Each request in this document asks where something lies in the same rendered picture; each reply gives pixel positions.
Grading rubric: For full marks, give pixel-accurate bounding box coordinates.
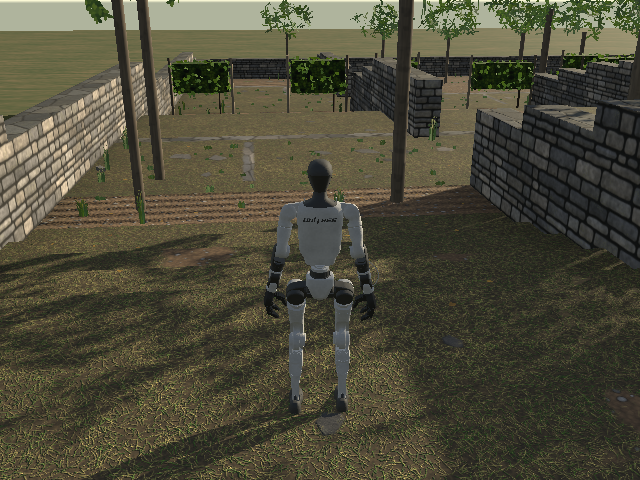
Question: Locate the right robot forearm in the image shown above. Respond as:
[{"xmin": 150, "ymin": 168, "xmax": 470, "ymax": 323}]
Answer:
[{"xmin": 355, "ymin": 244, "xmax": 374, "ymax": 294}]

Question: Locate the left robot upper arm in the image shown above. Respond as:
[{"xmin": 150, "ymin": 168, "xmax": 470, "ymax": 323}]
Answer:
[{"xmin": 275, "ymin": 202, "xmax": 299, "ymax": 258}]

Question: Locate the left robot thigh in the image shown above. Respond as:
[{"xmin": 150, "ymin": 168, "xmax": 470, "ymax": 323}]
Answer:
[{"xmin": 286, "ymin": 279, "xmax": 306, "ymax": 350}]

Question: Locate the right robot upper arm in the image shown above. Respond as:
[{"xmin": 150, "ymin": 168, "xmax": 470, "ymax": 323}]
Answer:
[{"xmin": 341, "ymin": 202, "xmax": 365, "ymax": 259}]

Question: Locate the right robot hand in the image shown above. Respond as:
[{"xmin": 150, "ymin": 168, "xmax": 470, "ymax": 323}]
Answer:
[{"xmin": 353, "ymin": 291, "xmax": 376, "ymax": 321}]

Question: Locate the left robot forearm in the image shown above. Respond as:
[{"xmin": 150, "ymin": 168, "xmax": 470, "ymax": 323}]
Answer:
[{"xmin": 266, "ymin": 243, "xmax": 285, "ymax": 293}]

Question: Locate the left robot hand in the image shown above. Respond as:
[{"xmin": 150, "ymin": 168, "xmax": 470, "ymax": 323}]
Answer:
[{"xmin": 264, "ymin": 289, "xmax": 287, "ymax": 318}]

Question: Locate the robot left shin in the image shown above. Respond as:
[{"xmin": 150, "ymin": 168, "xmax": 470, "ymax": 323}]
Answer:
[{"xmin": 289, "ymin": 332, "xmax": 303, "ymax": 400}]

